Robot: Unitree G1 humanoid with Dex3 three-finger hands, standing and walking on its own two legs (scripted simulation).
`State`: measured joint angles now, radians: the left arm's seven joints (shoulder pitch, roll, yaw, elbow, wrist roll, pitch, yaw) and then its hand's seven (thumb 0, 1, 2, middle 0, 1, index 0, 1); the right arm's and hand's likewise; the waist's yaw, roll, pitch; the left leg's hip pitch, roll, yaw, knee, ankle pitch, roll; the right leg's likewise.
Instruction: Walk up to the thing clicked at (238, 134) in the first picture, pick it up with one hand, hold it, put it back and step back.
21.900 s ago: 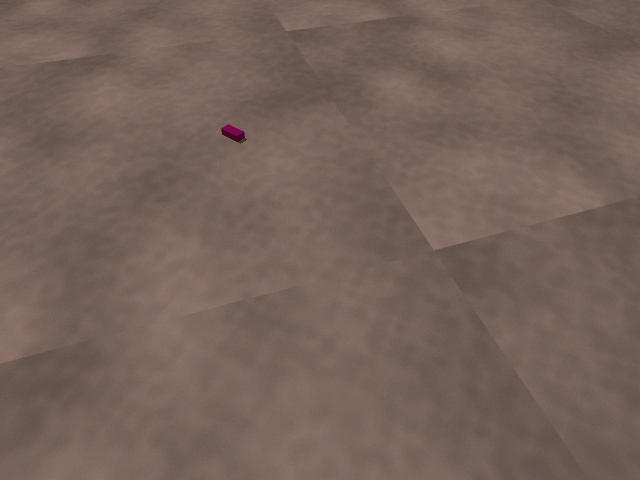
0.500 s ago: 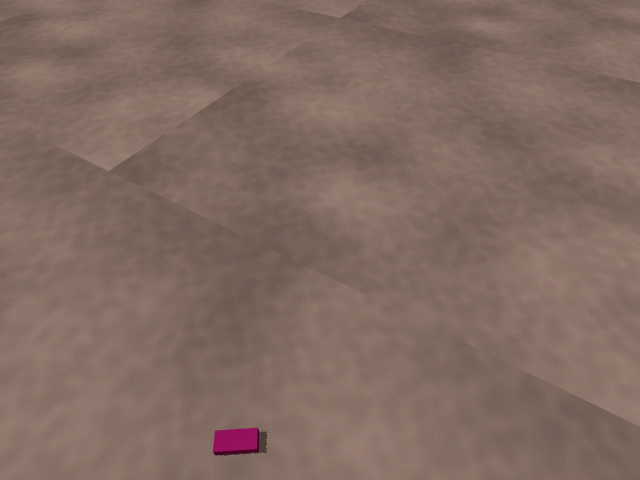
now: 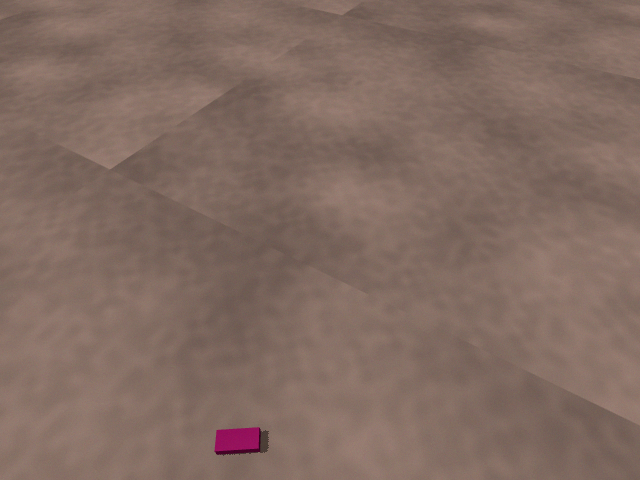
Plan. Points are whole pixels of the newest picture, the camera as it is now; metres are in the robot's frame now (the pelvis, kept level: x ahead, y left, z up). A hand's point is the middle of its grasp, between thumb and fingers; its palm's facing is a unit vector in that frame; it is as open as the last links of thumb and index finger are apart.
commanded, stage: rise first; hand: left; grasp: from above
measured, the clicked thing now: (238, 440) +0.37 +0.24 -0.76
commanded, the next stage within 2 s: none
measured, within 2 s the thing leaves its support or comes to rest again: neither
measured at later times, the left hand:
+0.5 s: hand out of the picture +0.12 +0.26 -0.22, palm faces -0.13 -0.89 -0.43, open 13.2 cm
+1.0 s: hand out of the picture +0.17 +0.28 -0.37, palm faces -0.43 -0.61 -0.67, open 14.0 cm
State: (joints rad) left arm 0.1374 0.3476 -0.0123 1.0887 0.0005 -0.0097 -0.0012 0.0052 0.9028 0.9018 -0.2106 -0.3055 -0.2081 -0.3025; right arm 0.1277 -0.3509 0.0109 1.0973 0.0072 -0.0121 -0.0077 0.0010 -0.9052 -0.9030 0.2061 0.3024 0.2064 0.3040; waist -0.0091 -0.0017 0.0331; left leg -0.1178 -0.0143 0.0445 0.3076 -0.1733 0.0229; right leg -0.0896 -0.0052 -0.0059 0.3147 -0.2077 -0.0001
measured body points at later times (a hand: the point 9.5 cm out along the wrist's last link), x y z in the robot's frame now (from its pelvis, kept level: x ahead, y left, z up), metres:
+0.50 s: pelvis -0.02 +0.00 -0.07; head +0.06 +0.01 +0.37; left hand +0.13 +0.30 -0.19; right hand +0.12 -0.26 -0.17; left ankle +0.00 +0.10 -0.75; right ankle -0.02 -0.12 -0.75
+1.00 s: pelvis -0.05 +0.00 -0.23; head +0.11 +0.02 +0.19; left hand +0.19 +0.31 -0.33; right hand +0.16 -0.26 -0.33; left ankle +0.00 +0.10 -0.75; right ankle -0.02 -0.12 -0.75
